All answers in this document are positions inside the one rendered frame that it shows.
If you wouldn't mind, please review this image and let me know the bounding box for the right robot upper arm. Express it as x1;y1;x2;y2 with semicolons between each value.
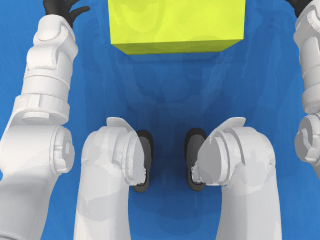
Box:
294;112;320;182

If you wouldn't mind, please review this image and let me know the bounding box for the left robot thigh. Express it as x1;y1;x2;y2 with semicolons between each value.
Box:
73;126;142;240

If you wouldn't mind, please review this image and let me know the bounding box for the robot left forearm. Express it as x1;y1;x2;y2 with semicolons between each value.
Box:
0;14;78;173

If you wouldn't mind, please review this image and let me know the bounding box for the robot right hand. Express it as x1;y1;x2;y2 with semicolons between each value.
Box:
285;0;313;18

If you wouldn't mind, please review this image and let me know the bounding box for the right robot shin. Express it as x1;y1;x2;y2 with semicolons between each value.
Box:
191;117;276;186

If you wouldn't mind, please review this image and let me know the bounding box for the carton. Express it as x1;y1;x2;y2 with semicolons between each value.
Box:
108;0;246;55

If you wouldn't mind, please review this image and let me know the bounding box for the robot left hand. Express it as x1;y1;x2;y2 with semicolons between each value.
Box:
42;0;90;29

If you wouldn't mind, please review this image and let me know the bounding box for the robot right forearm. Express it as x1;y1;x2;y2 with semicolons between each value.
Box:
293;0;320;115

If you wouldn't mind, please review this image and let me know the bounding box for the left robot upper arm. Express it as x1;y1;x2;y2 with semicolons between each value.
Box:
0;125;75;240

